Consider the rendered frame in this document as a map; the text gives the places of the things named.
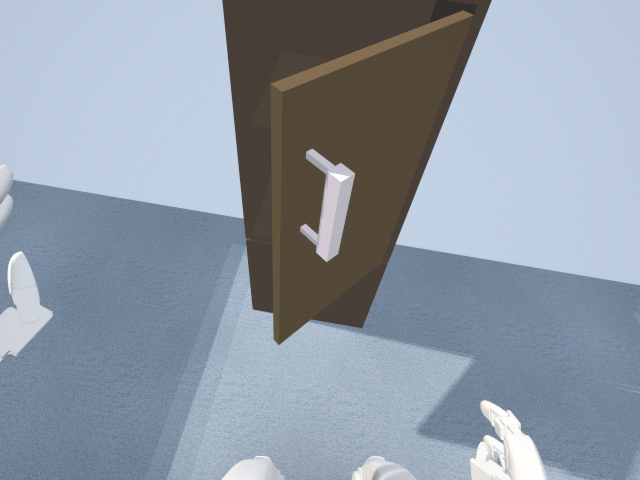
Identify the left robot thigh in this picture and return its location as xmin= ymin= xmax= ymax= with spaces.
xmin=221 ymin=459 xmax=285 ymax=480

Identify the robot left hand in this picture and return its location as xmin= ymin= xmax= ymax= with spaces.
xmin=0 ymin=165 xmax=53 ymax=362

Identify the robot right hand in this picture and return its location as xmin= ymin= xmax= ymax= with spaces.
xmin=470 ymin=400 xmax=548 ymax=480

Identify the cupboard door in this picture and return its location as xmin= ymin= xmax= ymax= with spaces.
xmin=270 ymin=11 xmax=474 ymax=345

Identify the robot right shin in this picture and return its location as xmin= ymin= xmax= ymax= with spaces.
xmin=363 ymin=456 xmax=385 ymax=466

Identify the handle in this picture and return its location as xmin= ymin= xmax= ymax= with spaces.
xmin=300 ymin=149 xmax=355 ymax=262

